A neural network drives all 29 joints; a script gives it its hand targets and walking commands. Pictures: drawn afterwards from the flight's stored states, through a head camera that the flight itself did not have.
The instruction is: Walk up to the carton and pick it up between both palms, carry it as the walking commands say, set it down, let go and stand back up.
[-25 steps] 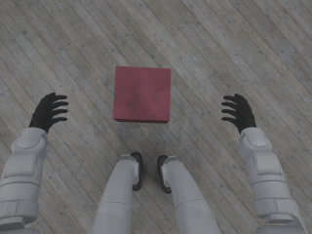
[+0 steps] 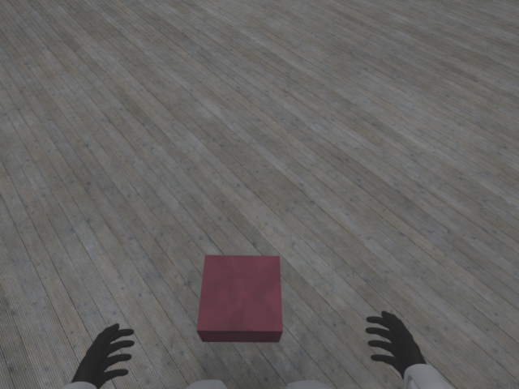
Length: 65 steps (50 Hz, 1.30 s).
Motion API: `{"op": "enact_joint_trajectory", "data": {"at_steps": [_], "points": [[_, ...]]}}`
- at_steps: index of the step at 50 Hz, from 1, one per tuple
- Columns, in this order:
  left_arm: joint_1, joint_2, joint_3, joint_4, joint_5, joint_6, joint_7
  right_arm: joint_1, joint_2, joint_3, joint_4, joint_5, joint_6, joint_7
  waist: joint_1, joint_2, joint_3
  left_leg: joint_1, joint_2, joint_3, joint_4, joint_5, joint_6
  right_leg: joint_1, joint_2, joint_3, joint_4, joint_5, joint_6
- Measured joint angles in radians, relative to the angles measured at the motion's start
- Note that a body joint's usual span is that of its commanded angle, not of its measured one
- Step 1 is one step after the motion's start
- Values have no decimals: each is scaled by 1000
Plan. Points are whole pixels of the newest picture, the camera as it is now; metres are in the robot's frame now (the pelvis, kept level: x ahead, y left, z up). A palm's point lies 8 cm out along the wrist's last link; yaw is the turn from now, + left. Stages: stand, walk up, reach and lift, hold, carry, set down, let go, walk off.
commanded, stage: let go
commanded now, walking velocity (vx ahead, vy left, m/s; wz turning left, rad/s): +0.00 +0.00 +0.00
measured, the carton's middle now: (241, 298) +0.47 +0.04 -0.68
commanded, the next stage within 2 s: stand in 0.32 s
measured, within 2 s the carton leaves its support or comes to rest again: neither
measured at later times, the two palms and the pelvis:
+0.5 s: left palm (79, 365) +0.17 +0.26 -0.05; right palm (422, 353) +0.17 -0.25 -0.06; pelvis +0.03 +0.00 +0.00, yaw +0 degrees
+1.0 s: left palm (82, 357) +0.18 +0.26 -0.05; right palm (438, 350) +0.18 -0.28 -0.07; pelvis +0.05 +0.00 +0.00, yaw +0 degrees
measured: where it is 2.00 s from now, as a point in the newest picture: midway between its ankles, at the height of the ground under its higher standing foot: outside the picture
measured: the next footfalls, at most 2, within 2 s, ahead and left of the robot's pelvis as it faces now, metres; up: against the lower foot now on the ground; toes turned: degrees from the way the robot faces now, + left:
none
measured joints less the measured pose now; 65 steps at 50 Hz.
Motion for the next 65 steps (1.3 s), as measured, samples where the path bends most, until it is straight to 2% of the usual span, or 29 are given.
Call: {"op": "enact_joint_trajectory", "data": {"at_steps": [17, 23, 28, 35, 65], "points": [[-33, 0, -7, 0, 0, 43, 8, 11, -8, 1, 0, -10, -2, 15, 0, 19, 2, 87, 0, 0, -28, -10, 8, 95, -3, 0, -45, 0, 0], [13, 0, -8, 68, 8, -33, 49, 13, -51, 11, 134, -15, -49, -32, 0, 21, -102, 82, -1, 0, -28, -28, 8, 88, -3, 1, -45, -15, 0], [73, 0, -8, 102, 24, -83, 64, 15, -98, 5, 203, -21, -96, -47, 0, 26, -191, 82, -1, 0, -30, -46, 8, 87, -3, 2, -45, -35, 0], [88, 0, -8, 134, 24, -117, 76, 15, -125, 3, 240, -21, -141, -49, 0, 26, -226, 81, -1, 0, -38, -53, 3, 83, -2, 3, -45, -44, -7], [63, 0, -8, 207, 24, -144, 87, 15, -137, 11, 356, -21, -167, -65, 0, 26, -234, 81, -1, 0, -51, -40, 1, 80, -3, 3, -52, -35, -13]]}}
